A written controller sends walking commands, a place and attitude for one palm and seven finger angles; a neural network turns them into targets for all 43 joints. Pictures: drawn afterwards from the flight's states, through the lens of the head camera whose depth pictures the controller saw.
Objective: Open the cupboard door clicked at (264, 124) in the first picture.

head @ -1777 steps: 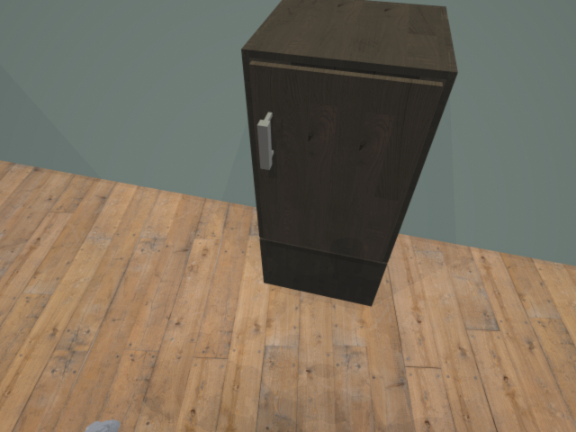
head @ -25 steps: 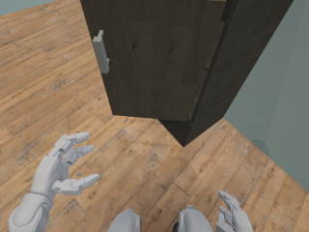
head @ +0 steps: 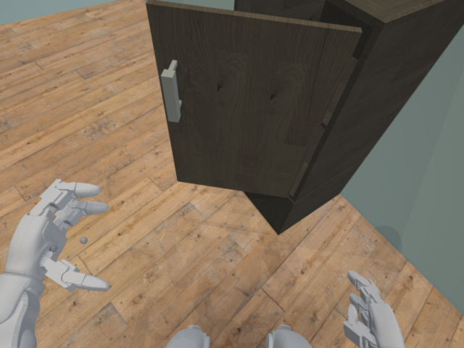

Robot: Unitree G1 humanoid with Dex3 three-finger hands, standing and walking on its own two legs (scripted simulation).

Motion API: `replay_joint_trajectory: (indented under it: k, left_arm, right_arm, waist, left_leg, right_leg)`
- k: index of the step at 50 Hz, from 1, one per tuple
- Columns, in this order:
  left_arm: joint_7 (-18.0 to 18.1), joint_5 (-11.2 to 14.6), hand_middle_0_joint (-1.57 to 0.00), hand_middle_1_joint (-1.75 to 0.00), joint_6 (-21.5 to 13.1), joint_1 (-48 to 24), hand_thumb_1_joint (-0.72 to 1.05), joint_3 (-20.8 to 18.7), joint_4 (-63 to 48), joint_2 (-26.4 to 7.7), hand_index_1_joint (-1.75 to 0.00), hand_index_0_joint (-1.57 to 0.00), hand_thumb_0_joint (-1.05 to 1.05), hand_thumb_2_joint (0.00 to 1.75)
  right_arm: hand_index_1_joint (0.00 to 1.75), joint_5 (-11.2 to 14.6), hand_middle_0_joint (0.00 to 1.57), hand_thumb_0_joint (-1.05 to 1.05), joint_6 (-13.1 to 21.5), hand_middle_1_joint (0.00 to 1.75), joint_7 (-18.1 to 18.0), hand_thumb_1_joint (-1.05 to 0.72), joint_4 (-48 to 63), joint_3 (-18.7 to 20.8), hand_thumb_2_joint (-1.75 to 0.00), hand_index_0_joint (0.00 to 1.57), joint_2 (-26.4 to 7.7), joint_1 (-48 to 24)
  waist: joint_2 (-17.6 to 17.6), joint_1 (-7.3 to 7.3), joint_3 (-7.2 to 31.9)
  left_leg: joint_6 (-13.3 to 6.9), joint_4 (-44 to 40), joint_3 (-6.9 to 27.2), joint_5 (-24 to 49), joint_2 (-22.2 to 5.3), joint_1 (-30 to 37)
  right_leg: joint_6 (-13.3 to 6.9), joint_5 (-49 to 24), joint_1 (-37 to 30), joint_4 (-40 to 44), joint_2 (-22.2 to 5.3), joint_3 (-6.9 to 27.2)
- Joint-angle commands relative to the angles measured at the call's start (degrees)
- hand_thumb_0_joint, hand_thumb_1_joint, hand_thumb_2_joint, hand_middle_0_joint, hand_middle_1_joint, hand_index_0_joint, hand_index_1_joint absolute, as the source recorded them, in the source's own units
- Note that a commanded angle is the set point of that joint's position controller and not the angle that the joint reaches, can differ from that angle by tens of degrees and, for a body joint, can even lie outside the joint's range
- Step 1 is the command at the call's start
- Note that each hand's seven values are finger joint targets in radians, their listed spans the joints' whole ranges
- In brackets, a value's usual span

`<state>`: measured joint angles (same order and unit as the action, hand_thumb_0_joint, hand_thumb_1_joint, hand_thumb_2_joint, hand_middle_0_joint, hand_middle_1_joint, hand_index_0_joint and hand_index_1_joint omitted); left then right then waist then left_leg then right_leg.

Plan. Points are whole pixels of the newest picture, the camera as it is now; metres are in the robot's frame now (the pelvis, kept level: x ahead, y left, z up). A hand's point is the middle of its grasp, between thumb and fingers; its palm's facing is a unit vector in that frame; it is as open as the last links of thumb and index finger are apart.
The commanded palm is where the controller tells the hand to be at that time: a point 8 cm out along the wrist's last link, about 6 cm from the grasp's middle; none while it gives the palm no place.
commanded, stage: raise the hand with hooked fingers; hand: left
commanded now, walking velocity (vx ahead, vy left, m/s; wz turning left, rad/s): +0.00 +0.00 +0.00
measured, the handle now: (174, 91) +0.62 +0.18 +0.05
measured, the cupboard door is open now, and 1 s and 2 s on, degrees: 48 48 48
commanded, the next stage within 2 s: move the hooked fingers beside the handle in 0.80 s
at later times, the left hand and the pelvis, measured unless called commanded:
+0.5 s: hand (92, 218) +0.29 +0.25 +0.06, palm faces -0.09 -1.00 -0.04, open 14.0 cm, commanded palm +0.27 +0.30 +0.06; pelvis +0.00 -0.02 +0.01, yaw -1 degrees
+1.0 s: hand (89, 218) +0.29 +0.25 +0.06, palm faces -0.05 -1.00 -0.03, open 14.0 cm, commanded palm +0.28 +0.29 +0.06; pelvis +0.00 -0.02 +0.01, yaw -1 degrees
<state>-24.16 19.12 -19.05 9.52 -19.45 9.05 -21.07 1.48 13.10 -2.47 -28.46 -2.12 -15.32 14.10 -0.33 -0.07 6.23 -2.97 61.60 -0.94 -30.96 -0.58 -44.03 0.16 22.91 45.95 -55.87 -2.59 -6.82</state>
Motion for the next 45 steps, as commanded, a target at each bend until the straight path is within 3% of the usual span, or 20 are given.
replay_joint_trajectory:
  k: [1, 3, 5, 8, 9, 12, 15, 19, 20, 23, 25, 30, 34, 36, 39, 45]
  left_arm:
    - [-3.3, 0.4, -0.3, -1.2, -0.1, -9.7, -0.5, -4.2, -4.7, -10.9, -1.2, -0.3, 0.0, 0.3]
    - [-4.9, 1.3, -0.3, -1.2, 0.2, -13.0, -0.5, -6.1, -4.6, -13.4, -1.2, -0.3, 0.0, 0.3]
    - [-5.7, 2.2, -0.3, -1.2, -0.8, -14.5, -0.5, -9.1, -6.3, -16.3, -1.2, -0.3, 0.0, 0.3]
    - [-6.0, 3.6, -0.3, -1.2, -2.7, -15.7, -0.5, -11.8, -4.0, -18.2, -1.2, -0.3, 0.0, 0.3]
    - [-6.3, 3.9, -0.3, -1.2, -3.2, -16.8, -0.5, -11.4, -3.4, -17.5, -1.2, -0.3, 0.0, 0.3]
    - [-7.2, 3.8, -0.3, -1.2, -2.9, -17.8, -0.5, -11.3, 2.6, -17.1, -1.2, -0.3, 0.0, 0.3]
    - [-9.4, 3.4, -0.3, -1.2, -1.1, -20.3, -0.5, -11.3, 4.9, -18.9, -1.2, -0.3, 0.0, 0.3]
    - [-11.3, 3.9, -0.3, -1.2, 0.4, -16.1, -0.5, -10.4, 7.0, -17.2, -1.2, -0.3, 0.0, 0.3]
    - [-11.1, 4.0, -0.3, -1.2, 0.0, -16.6, -0.5, -10.7, 5.9, -17.8, -1.2, -0.3, 0.0, 0.3]
    - [-9.6, 4.7, -0.3, -1.2, -2.0, -18.3, -0.5, -13.4, 4.4, -20.0, -1.2, -0.3, 0.0, 0.3]
    - [-8.6, 4.9, -0.3, -1.2, -3.4, -18.4, -0.5, -14.0, 5.0, -19.5, -1.2, -0.3, 0.0, 0.3]
    - [-8.1, 3.4, -0.3, -1.2, -4.6, -19.4, -0.5, -12.0, 4.0, -18.9, -1.2, -0.3, 0.0, 0.3]
    - [-9.0, 3.3, -0.3, -1.2, -3.6, -18.7, -0.5, -12.0, 3.9, -19.5, -1.2, -0.3, 0.0, 0.3]
    - [-9.3, 4.0, -0.3, -1.2, -3.2, -18.7, -0.5, -12.2, 5.1, -18.8, -1.2, -0.3, 0.0, 0.3]
    - [-9.4, 4.3, -0.3, -1.2, -3.5, -20.9, -0.5, -12.3, 5.0, -19.3, -1.2, -0.3, 0.0, 0.3]
    - [-10.0, 4.0, -0.3, -1.2, -3.0, -20.0, -0.5, -10.6, 8.2, -17.3, -1.2, -0.3, 0.0, 0.3]
  right_arm:
    - [0.3, 0.8, 0.2, 0.0, 2.0, 0.3, -1.0, -0.9, 6.2, 4.1, -0.9, 0.2, -10.1, 1.2]
    - [0.3, 0.7, 0.2, 0.0, 2.0, 0.3, -1.4, -0.9, 6.2, 4.0, -0.9, 0.2, -10.3, 1.2]
    - [0.3, 0.5, 0.2, 0.0, 2.1, 0.3, -1.4, -0.9, 6.2, 3.8, -0.9, 0.2, -9.9, 1.4]
    - [0.3, 0.2, 0.2, 0.0, 2.1, 0.3, -1.5, -0.9, 5.4, 3.6, -0.9, 0.2, -9.8, 1.5]
    - [0.3, 0.3, 0.2, 0.0, 2.0, 0.3, -1.5, -0.9, 5.1, 3.4, -0.9, 0.2, -9.5, 1.3]
    - [0.3, 0.6, 0.2, 0.0, 1.6, 0.3, -1.6, -0.9, 4.4, 3.4, -0.9, 0.2, -9.8, 1.5]
    - [0.3, 0.8, 0.2, 0.0, 1.3, 0.3, -1.6, -0.9, 4.4, 3.5, -0.9, 0.2, -10.3, 2.2]
    - [0.3, 0.8, 0.2, 0.0, 1.3, 0.3, -1.1, -0.9, 5.6, 3.8, -0.9, 0.2, -10.4, 2.8]
    - [0.3, 0.8, 0.2, 0.0, 1.3, 0.3, -0.9, -0.9, 5.8, 3.8, -0.9, 0.2, -10.3, 2.4]
    - [0.3, 0.4, 0.2, 0.0, 1.3, 0.3, -0.8, -0.9, 6.0, 3.9, -0.9, 0.2, -10.2, 2.3]
    - [0.3, 0.4, 0.2, 0.0, 1.2, 0.3, -0.8, -0.9, 5.9, 3.8, -0.9, 0.2, -9.8, 2.6]
    - [0.3, 0.6, 0.2, 0.0, 1.2, 0.3, -0.9, -0.9, 5.7, 3.7, -0.9, 0.2, -9.6, 2.7]
    - [0.3, 0.6, 0.2, 0.0, 1.2, 0.3, -1.2, -0.9, 5.7, 3.7, -0.9, 0.2, -9.7, 2.9]
    - [0.3, 0.8, 0.2, 0.0, 1.1, 0.3, -1.3, -0.9, 5.8, 3.6, -0.9, 0.2, -9.7, 2.5]
    - [0.3, 0.8, 0.2, 0.0, 1.2, 0.3, -1.5, -0.9, 5.7, 3.4, -0.9, 0.2, -9.7, 2.2]
    - [0.3, 0.9, 0.2, 0.0, 1.3, 0.3, -1.5, -0.9, 5.7, 3.3, -0.9, 0.2, -9.9, 2.4]
  waist:
    - [-5.1, -1.52, 12.1]
    - [-4.6, -1.36, 13.9]
    - [-6.2, -0.42, 18.1]
    - [-3.9, -0.11, 17.2]
    - [-5.3, -0.33, 17.0]
    - [-4.6, -0.88, 14.3]
    - [-7.0, -0.89, 15.4]
    - [-2.0, -0.44, 16.6]
    - [-3.3, -0.23, 16.5]
    - [-1.7, -0.23, 15.2]
    - [-1.7, -0.36, 14.5]
    - [-6.8, -0.63, 15.1]
    - [-5.8, -0.8, 16.3]
    - [-3.2, -0.99, 14.4]
    - [-4.9, -0.91, 13.6]
    - [-2.1, -1.12, 13.0]
  left_leg:
    - [3.9, -12.0, 4.5, 22.5, 0.0, 6.6]
    - [3.7, -11.6, 4.4, 23.7, 0.2, 7.1]
    - [3.9, -11.5, 4.4, 27.6, 0.2, 9.7]
    - [3.6, -10.8, 4.2, 27.9, 0.1, 8.2]
    - [3.5, -11.1, 3.9, 27.8, 0.2, 8.5]
    - [3.0, -11.5, 3.3, 23.4, 0.3, 5.9]
    - [2.9, -12.2, 3.0, 24.5, 0.3, 7.3]
    - [2.1, -12.2, 2.4, 25.1, 0.4, 5.8]
    - [2.1, -12.3, 2.4, 24.1, 0.5, 5.3]
    - [2.0, -11.9, 2.1, 21.8, 0.6, 3.6]
    - [2.0, -12.1, 1.8, 19.6, 0.7, 3.1]
    - [1.9, -12.5, 1.4, 18.5, 0.7, 4.5]
    - [1.7, -12.4, 1.6, 20.0, 0.5, 5.0]
    - [1.7, -12.4, 1.7, 17.7, 0.6, 3.4]
    - [1.9, -12.6, 1.8, 17.1, 0.5, 3.9]
    - [1.9, -12.4, 1.8, 17.0, 0.5, 2.8]
  right_leg:
    - [-1.8, -9.0, -8.8, 5.0, 3.4, 1.5]
    - [-2.1, -10.8, -10.8, 4.9, 3.6, 1.9]
    - [-2.1, -13.2, -13.1, 5.0, 3.5, 2.3]
    - [-2.3, -14.5, -14.2, 4.9, 4.0, 2.7]
    - [-2.2, -14.6, -14.2, 5.1, 3.9, 2.8]
    - [-2.0, -12.0, -13.4, 6.0, 3.5, 3.2]
    - [-2.1, -12.6, -13.7, 6.6, 3.3, 3.5]
    - [-1.8, -14.6, -16.6, 7.5, 3.3, 4.2]
    - [-1.8, -13.8, -16.8, 7.7, 3.1, 4.6]
    - [-2.0, -11.7, -17.3, 7.9, 3.3, 5.3]
    - [-1.8, -9.3, -17.0, 8.5, 3.1, 5.8]
    - [-1.9, -8.5, -16.4, 8.5, 2.9, 6.2]
    - [-1.8, -10.5, -17.4, 8.4, 3.0, 6.2]
    - [-1.5, -8.1, -17.0, 9.2, 2.9, 6.5]
    - [-1.9, -7.1, -16.0, 8.9, 3.1, 6.2]
    - [-1.7, -7.6, -15.6, 8.5, 3.0, 5.9]
